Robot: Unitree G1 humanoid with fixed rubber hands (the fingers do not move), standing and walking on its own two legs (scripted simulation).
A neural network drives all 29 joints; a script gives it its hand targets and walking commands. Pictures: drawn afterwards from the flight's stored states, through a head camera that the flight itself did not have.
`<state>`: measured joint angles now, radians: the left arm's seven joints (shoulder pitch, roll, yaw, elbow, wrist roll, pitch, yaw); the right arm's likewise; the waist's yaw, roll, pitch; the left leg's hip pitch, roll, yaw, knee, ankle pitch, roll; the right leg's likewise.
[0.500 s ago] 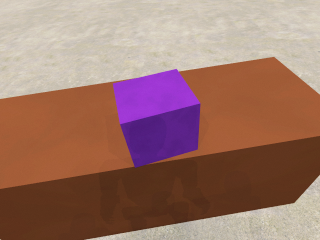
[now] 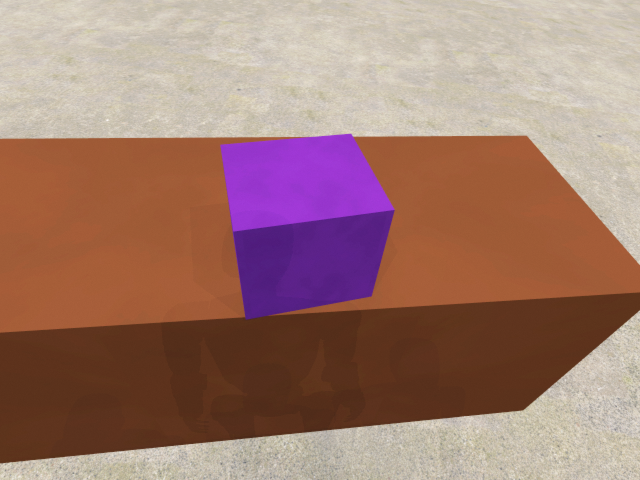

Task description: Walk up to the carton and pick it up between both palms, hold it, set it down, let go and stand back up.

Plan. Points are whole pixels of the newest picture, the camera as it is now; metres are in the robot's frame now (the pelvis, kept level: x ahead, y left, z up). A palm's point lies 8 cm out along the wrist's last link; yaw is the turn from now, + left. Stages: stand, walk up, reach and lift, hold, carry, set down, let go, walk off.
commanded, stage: walk up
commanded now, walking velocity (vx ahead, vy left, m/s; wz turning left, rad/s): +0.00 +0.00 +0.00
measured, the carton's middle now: (299, 224) +0.56 +0.05 -0.02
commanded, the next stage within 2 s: none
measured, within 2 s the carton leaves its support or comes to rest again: neither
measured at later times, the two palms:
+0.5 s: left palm out of the picture -0.04 +0.22 -0.15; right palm out of the picture -0.05 -0.19 -0.14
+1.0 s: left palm out of the picture +0.04 +0.40 -0.17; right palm out of the picture +0.09 -0.10 -0.13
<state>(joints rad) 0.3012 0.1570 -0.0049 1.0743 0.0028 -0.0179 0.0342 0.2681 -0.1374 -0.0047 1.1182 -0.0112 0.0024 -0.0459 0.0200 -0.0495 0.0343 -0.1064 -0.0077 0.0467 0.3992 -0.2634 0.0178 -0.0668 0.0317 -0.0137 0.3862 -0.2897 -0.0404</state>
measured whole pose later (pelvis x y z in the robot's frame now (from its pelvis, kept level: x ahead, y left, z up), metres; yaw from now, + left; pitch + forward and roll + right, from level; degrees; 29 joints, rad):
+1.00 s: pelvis +0.08 +0.14 -0.01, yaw +0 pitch -2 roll -3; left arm 0.36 0.25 0.07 1.10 0.02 0.02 0.01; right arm 0.29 -0.15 -0.03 1.02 -0.01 -0.04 -0.03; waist 0.00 -0.05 0.07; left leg -0.32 0.10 0.09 0.65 -0.29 0.02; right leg -0.34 -0.03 -0.04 1.13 -0.53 0.04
